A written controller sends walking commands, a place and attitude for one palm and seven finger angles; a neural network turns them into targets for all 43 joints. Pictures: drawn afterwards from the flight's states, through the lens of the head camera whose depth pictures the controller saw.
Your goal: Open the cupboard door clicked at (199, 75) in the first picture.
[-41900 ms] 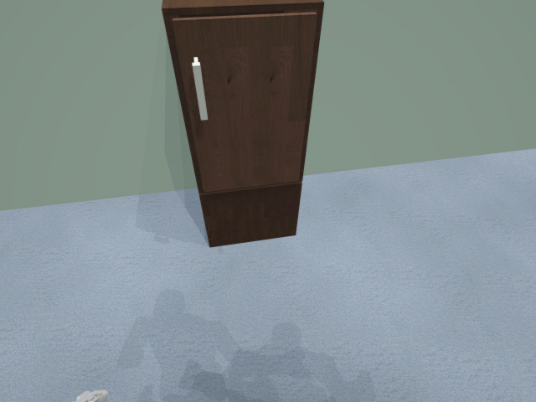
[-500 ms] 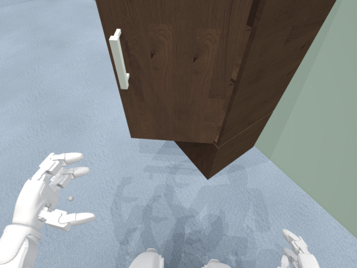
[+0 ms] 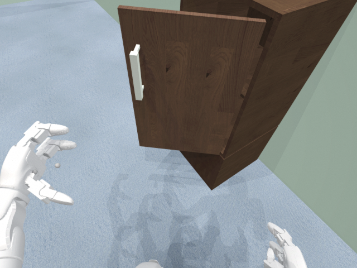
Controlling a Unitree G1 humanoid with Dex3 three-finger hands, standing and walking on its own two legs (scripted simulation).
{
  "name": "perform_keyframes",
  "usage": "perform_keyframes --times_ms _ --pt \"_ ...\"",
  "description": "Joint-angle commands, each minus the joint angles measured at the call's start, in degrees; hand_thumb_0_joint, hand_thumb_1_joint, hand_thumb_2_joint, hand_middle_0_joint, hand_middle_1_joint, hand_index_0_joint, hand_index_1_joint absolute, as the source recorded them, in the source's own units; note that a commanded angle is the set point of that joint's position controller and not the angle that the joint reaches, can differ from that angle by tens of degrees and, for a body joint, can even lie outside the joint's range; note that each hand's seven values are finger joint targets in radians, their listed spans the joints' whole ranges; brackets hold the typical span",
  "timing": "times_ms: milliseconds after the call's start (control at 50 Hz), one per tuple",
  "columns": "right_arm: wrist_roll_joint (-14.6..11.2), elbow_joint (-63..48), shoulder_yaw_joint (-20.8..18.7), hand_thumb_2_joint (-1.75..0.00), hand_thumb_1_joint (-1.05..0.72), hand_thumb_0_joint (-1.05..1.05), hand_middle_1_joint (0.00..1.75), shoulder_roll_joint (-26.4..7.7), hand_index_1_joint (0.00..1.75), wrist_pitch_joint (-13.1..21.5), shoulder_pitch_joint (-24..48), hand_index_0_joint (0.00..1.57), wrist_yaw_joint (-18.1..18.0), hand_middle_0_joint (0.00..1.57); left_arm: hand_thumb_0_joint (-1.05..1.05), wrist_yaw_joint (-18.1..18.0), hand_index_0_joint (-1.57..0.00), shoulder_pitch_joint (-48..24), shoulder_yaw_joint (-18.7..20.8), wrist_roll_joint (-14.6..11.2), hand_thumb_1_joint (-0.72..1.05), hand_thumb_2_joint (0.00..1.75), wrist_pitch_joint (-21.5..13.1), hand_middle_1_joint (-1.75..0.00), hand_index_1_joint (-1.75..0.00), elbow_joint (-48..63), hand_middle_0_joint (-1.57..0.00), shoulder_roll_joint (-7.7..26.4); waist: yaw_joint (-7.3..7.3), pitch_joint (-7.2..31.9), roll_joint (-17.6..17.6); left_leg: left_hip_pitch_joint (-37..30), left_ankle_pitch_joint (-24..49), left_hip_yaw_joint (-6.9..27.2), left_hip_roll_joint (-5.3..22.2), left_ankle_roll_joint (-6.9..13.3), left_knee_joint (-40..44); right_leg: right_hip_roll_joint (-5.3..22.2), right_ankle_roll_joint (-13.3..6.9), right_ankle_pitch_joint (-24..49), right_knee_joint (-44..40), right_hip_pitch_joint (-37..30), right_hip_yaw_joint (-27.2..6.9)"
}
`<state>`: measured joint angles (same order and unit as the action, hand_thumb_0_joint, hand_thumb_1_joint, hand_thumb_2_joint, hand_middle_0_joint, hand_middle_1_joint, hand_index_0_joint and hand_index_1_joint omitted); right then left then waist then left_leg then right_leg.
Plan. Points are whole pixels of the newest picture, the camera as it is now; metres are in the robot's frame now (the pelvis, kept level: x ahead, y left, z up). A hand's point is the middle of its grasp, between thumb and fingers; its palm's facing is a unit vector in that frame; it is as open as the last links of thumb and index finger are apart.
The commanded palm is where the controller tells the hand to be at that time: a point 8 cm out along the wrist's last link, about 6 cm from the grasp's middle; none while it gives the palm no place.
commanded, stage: raise the hand with hooked fingers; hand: left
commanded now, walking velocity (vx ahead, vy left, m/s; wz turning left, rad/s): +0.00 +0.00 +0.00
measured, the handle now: (138, 73) +0.62 +0.18 +0.07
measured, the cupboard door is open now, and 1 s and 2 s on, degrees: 50 50 50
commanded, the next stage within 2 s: move the hooked fingers beside the handle in 0.54 s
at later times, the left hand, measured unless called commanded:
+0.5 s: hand (74, 163) +0.29 +0.24 +0.08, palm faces +0.00 -1.00 -0.04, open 14.0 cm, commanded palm +0.26 +0.29 +0.09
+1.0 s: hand (88, 135) +0.36 +0.24 +0.09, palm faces -0.02 -1.00 -0.02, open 14.0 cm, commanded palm +0.33 +0.29 +0.08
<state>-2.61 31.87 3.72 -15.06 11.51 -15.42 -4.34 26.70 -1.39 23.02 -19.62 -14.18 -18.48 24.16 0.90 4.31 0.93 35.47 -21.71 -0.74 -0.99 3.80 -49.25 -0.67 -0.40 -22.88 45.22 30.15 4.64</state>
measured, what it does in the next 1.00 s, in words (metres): stands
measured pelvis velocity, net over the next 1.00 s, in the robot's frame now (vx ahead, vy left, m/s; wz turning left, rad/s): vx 0.00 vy -0.04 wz -0.02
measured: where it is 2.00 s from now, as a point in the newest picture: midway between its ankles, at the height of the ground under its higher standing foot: outside the picture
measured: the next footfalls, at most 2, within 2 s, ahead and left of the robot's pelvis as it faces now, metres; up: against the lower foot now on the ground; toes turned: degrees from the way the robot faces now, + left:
none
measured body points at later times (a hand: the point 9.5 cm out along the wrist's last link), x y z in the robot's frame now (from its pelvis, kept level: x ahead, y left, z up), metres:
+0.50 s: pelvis +0.00 -0.03 +0.00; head +0.04 -0.02 +0.45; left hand +0.29 +0.30 +0.09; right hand +0.16 -0.27 -0.08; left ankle +0.03 +0.07 -0.70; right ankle +0.00 -0.12 -0.70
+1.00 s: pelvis +0.00 -0.04 +0.00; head +0.06 -0.03 +0.44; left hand +0.36 +0.29 +0.09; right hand +0.12 -0.30 -0.09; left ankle +0.03 +0.07 -0.70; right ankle +0.00 -0.12 -0.70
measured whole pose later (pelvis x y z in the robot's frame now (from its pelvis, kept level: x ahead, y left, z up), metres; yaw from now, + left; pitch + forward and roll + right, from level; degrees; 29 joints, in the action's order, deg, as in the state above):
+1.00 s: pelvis +0.00 -0.04 +0.00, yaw -1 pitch +10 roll -2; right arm -3.5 34.3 2.6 -16.8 7.8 -16.6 -4.9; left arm 31.1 -20.8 26.0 -17.8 -15.5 -41.6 29.2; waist -1.8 4.2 0.8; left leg 38.6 -21.7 -0.3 1.3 1.0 -49.9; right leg -3.0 -3.2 -23.3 47.2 34.4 4.8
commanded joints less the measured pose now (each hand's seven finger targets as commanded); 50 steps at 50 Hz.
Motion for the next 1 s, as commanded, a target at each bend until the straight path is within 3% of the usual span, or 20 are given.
perform_keyframes --times_ms 0,80,180,260,360,540,560,620,660,680,720,740,760,800,840,900,940,980 --pt "-0.7 -7.1 -4.3 -0.9 -0.9 0.0 0.3 -9.9 0.3 2.4 1.3 0.2 -1.5 0.2 0.0 2.9 -0.3 -14.4 4.6 -2.0 -0.5 0.3 -0.4 -1.2 -1.2 4.9 -0.3 14.5 -1.36 11.4 5.1 -14.4 11.5 6.7 2.1 -3.7 10.5 -1.9 -2.1 8.3 -5.7 1.3 -0.5" --pt "-0.6 -8.0 -4.5 -0.9 -0.9 0.0 0.3 -9.9 0.3 2.4 1.3 0.2 -1.3 0.2 0.0 4.9 -0.3 -13.5 3.8 -2.3 -0.5 0.3 1.4 -1.2 -1.2 3.9 -0.3 13.8 -0.62 12.5 5.1 -14.2 12.8 6.0 1.5 -3.2 10.1 -1.9 -2.3 9.7 -6.1 -0.3 -0.8" --pt "-0.1 -8.5 -4.8 -0.9 -0.9 0.0 0.3 -9.9 0.3 2.5 0.8 0.2 -0.4 0.2 0.0 3.1 -0.3 -12.3 7.5 -2.9 -0.5 0.3 -1.5 -1.2 -1.2 7.3 -0.3 16.8 0.24 13.5 3.3 -13.7 15.1 5.4 1.4 -3.2 9.4 -2.2 -2.3 11.6 -5.6 -1.4 -1.0" --pt "-0.1 -8.3 -4.8 -0.9 -0.9 0.0 0.3 -9.5 0.3 2.1 0.8 0.2 -0.3 0.2 0.0 1.6 -0.3 -13.5 7.9 -2.7 -0.5 0.3 -3.3 -1.2 -1.2 8.2 -0.3 16.4 -0.23 13.9 6.1 -13.5 13.6 4.6 1.2 -2.9 9.3 -1.9 -1.9 10.9 -5.6 -1.1 -1.5" --pt "-0.5 -8.1 -4.7 -0.9 -0.9 0.0 0.3 -9.3 0.3 1.9 0.9 0.2 -0.7 0.2 0.0 2.1 -0.3 -13.4 5.8 -1.9 -0.5 0.3 -2.8 -1.2 -1.2 7.2 -0.3 15.1 -1.01 13.4 6.3 -12.3 11.5 3.7 1.1 -2.1 8.8 -1.6 -1.6 10.3 -6.4 -1.7 -2.5" --pt "-0.6 -7.9 -4.5 -0.9 -0.9 0.0 0.3 -9.0 0.3 1.8 1.3 0.2 -1.0 0.2 0.0 2.6 -0.3 -13.7 7.0 -3.2 -0.5 0.3 -2.8 -1.2 -1.2 6.1 -0.3 15.8 -0.83 13.6 2.7 -10.2 12.7 2.8 0.7 -1.7 7.6 -1.3 -1.0 13.5 -6.9 -4.5 -4.2" --pt "-0.6 -7.8 -4.5 -0.9 -0.9 0.0 0.3 -8.9 0.3 1.8 1.4 0.2 -1.0 0.2 0.0 2.6 -0.3 -13.3 6.5 -3.1 -0.5 0.3 -2.8 -1.2 -1.2 5.7 -0.3 15.3 -0.92 12.9 3.5 -10.0 12.7 2.6 0.6 -1.7 7.5 -1.1 -0.9 13.7 -6.9 -4.3 -4.4" --pt "-0.7 -7.8 -4.4 -0.9 -0.9 0.0 0.3 -9.0 0.3 1.4 1.4 0.2 -0.9 0.2 0.0 2.8 -0.3 -13.5 6.0 -3.0 -0.5 0.3 -2.3 -1.2 -1.2 3.3 -0.3 14.9 -1.21 11.2 1.1 -8.2 11.5 2.2 0.6 -1.6 7.0 -1.0 -0.6 13.4 -7.3 -3.8 -5.2" --pt "-0.8 -6.9 -4.3 -0.9 -0.9 0.0 0.3 -9.4 0.3 1.1 1.1 0.2 -1.2 0.2 0.0 2.6 -0.3 -20.5 5.4 -2.1 -0.5 0.3 -2.2 -1.2 -1.2 1.9 -0.3 16.0 -2.56 10.7 1.9 -7.3 9.6 2.3 0.6 -1.6 6.6 -0.7 -0.4 10.9 -7.6 -2.4 -5.7" --pt "-0.7 -6.4 -4.2 -0.9 -0.9 0.0 0.3 -9.5 0.3 0.9 0.8 0.2 -1.4 0.2 0.0 2.7 -0.3 -23.4 5.7 -2.2 -0.5 0.3 -2.3 -1.2 -1.2 0.5 -0.3 16.8 -3.08 9.6 0.5 -6.6 9.3 2.3 0.7 -1.5 5.9 -0.7 -0.3 10.6 -7.8 -2.2 -6.7" --pt "-0.8 -5.9 -4.2 -0.9 -0.9 0.0 0.3 -9.5 0.3 0.5 0.5 0.2 -1.6 0.2 0.0 2.8 -0.3 -25.6 7.3 -1.4 -0.5 0.3 -2.6 -1.2 -1.2 -2.4 -0.3 19.4 -2.83 10.7 1.9 -5.6 8.5 2.2 0.7 -1.6 5.8 -0.2 -0.4 9.1 -7.9 -2.7 -7.4" --pt "-0.8 -5.8 -4.0 -0.9 -0.9 0.0 0.3 -9.5 0.3 0.5 0.5 0.2 -1.8 0.2 0.0 2.9 -0.3 -28.6 5.8 -1.1 -0.5 0.3 -3.1 -1.2 -1.2 -2.8 -0.3 18.7 -3.43 11.5 1.9 -5.8 8.3 2.1 0.7 -1.4 5.6 -0.2 -0.2 8.8 -7.8 -2.6 -7.7" --pt "-0.9 -5.4 -4.1 -0.9 -0.9 0.0 0.3 -9.4 0.3 0.5 0.4 0.2 -1.9 0.2 0.0 2.9 -0.3 -31.2 5.7 -0.6 -0.5 0.3 -3.7 -1.2 -1.2 -3.2 -0.3 19.3 -3.46 12.2 3.9 -6.2 8.5 2.2 0.7 -1.5 5.4 -0.1 -0.4 8.8 -7.6 -2.5 -7.7" --pt "-0.8 -4.7 -4.0 -0.9 -0.9 0.0 0.3 -9.5 0.3 0.2 -0.1 0.2 -2.0 0.2 0.0 3.3 -0.3 -35.0 6.2 -0.4 -0.5 0.3 -4.4 -1.2 -1.2 -5.4 -0.3 21.0 -3.62 14.2 3.9 -5.8 8.8 2.2 0.9 -1.5 4.6 -0.1 -0.4 9.0 -7.2 -3.2 -8.5" --pt "-0.8 -4.3 -4.1 -0.9 -0.9 0.0 0.3 -9.5 0.3 0.0 -0.8 0.2 -1.9 0.2 0.0 3.6 -0.3 -34.4 7.5 -0.2 -0.5 0.3 -5.1 -1.2 -1.2 -8.8 -0.3 22.3 -3.07 16.0 2.9 -5.3 10.0 2.0 0.9 -1.4 4.3 0.0 -0.3 10.9 -6.7 -4.7 -8.8" --pt "-0.8 -4.1 -4.3 -0.9 -0.9 0.0 0.3 -9.7 0.3 -0.6 -1.7 0.2 -1.6 0.2 0.0 4.5 -0.3 -35.7 7.6 -0.1 -0.5 0.3 -5.2 -1.2 -1.2 -11.5 -0.3 23.0 -2.34 19.2 4.1 -5.8 13.1 2.0 0.9 -1.4 4.0 -0.2 -0.4 15.9 -5.0 -6.2 -8.1" --pt "-0.9 -4.6 -4.5 -0.9 -0.9 0.0 0.3 -9.8 0.3 -1.1 -2.1 0.2 -1.2 0.2 0.0 4.9 -0.3 -33.5 7.5 0.2 -0.5 0.3 -4.8 -1.2 -1.2 -12.7 -0.3 22.7 -1.68 19.5 5.6 -6.8 14.5 1.8 0.7 -1.4 4.5 -0.4 -0.6 17.9 -4.6 -5.7 -7.0" --pt "-0.9 -4.9 -4.6 -0.9 -0.9 0.0 0.3 -10.2 0.3 -1.8 -2.8 0.2 -0.9 0.2 0.0 5.1 -0.3 -33.3 7.9 -0.1 -0.5 0.3 -3.9 -1.2 -1.2 -15.3 -0.3 23.0 -1.69 18.3 3.1 -5.8 15.0 1.9 0.8 -1.4 4.5 -0.9 -0.8 18.6 -4.2 -5.3 -6.3"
